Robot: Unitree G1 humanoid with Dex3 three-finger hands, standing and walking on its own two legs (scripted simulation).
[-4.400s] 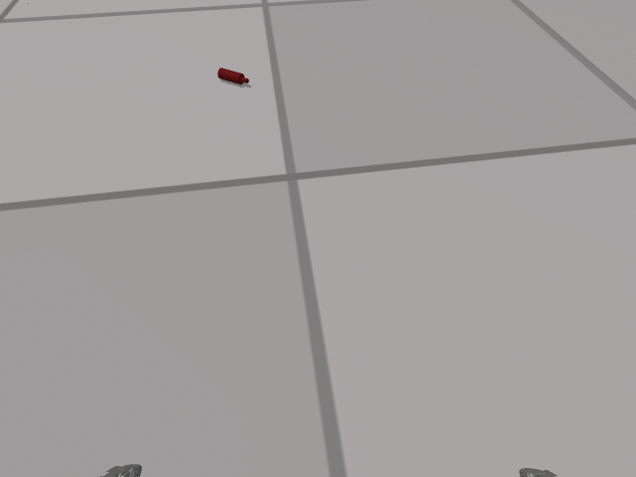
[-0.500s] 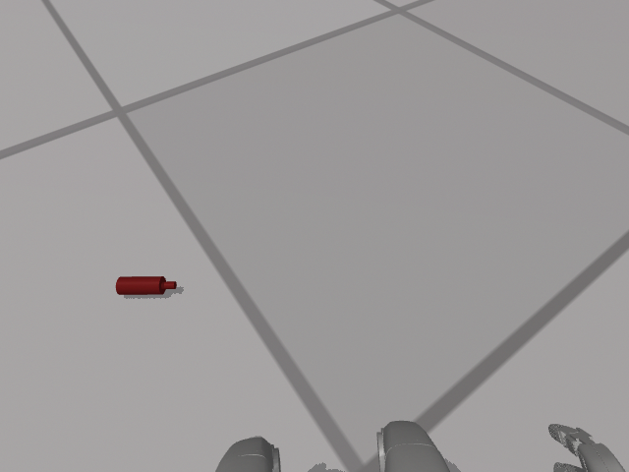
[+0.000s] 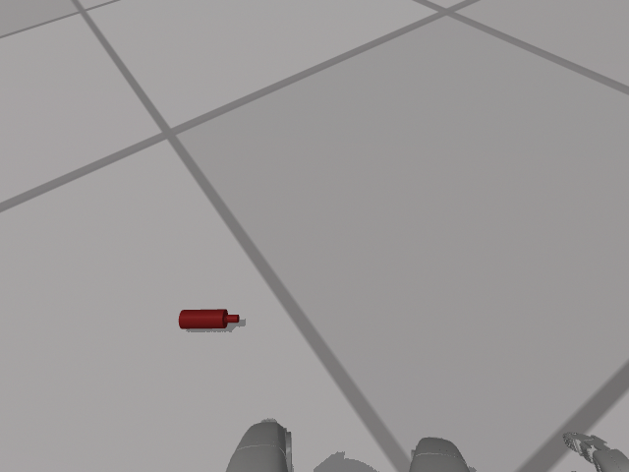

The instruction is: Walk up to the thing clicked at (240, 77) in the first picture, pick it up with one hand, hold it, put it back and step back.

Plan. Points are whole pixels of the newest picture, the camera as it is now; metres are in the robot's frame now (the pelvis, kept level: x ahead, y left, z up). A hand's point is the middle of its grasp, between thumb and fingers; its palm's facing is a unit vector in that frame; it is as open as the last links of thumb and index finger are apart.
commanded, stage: walk up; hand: left
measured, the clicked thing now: (210, 318) +0.61 +0.45 -0.70
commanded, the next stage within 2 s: none
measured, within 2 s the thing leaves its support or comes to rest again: neither
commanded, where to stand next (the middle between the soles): +0.26 +0.22 m, yaw -5 degrees
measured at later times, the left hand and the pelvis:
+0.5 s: hand (5, 441) +0.15 +0.47 -0.09, palm faces -0.03 -0.80 -0.59, open 7.3 cm; pelvis +0.10 +0.16 +0.01, yaw -1 degrees
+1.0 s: hand (9, 383) +0.24 +0.56 -0.15, palm faces -0.08 -0.92 -0.39, open 7.3 cm; pelvis +0.15 +0.29 +0.00, yaw -3 degrees
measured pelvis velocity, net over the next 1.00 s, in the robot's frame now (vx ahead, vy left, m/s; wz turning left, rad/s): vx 0.15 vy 0.29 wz -0.06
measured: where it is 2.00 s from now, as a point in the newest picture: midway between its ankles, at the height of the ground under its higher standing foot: outside the picture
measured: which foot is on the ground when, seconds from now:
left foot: up 0.00-0.00, down 0.02-0.28, up 0.30-0.60, down 0.62-1.00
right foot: down 0.00-0.02, up 0.04-0.26, down 0.28-0.64, up 0.66-0.90, down 0.92-1.00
